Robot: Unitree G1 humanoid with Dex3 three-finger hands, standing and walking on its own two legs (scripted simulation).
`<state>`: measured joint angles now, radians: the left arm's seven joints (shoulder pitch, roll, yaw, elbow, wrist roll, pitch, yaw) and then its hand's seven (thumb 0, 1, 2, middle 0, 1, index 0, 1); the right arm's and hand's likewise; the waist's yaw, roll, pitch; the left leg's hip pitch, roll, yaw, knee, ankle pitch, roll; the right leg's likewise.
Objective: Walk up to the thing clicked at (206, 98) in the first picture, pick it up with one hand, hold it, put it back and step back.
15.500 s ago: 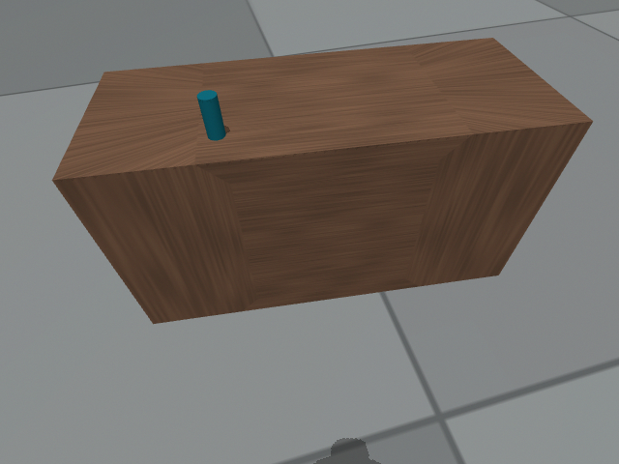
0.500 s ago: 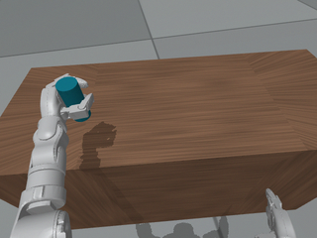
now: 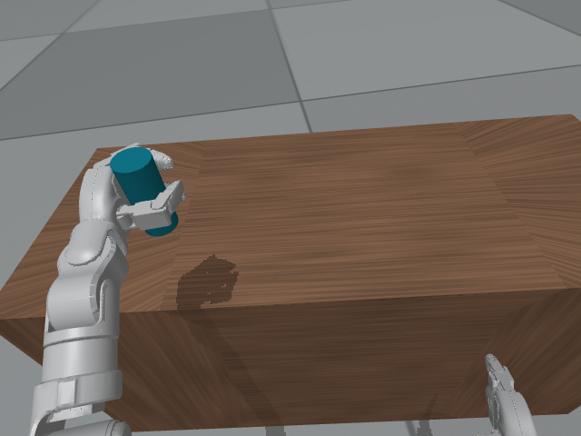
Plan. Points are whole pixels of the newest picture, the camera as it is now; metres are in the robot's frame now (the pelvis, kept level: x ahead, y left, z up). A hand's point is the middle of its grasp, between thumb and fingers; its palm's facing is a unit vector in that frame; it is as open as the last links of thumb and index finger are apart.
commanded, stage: lift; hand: left
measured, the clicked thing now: (147, 194) +0.37 +0.19 +0.20
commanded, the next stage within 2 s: hold in 0.32 s
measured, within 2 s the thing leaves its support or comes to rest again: neither
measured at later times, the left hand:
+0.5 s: hand (146, 187) +0.34 +0.17 +0.23, palm faces +0.13 -0.99 +0.00, open 6.1 cm
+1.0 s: hand (143, 168) +0.35 +0.17 +0.25, palm faces +0.12 -0.99 +0.01, open 6.1 cm
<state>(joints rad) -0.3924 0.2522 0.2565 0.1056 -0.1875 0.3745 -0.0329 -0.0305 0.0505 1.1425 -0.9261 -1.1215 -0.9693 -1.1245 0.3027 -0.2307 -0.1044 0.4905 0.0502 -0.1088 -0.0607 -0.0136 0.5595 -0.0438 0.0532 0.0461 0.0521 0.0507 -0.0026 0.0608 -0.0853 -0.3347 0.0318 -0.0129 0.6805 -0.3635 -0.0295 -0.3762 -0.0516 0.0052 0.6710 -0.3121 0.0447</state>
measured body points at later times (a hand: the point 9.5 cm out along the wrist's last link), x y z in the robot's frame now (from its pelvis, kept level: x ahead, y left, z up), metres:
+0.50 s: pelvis -0.01 +0.00 +0.01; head -0.03 -0.03 +0.45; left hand +0.33 +0.22 +0.23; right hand +0.16 -0.27 -0.07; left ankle +0.00 +0.14 -0.72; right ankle +0.02 -0.15 -0.72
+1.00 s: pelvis +0.00 +0.00 +0.01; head -0.03 -0.03 +0.46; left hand +0.34 +0.22 +0.25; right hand +0.18 -0.26 -0.06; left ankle +0.00 +0.14 -0.72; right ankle +0.02 -0.15 -0.72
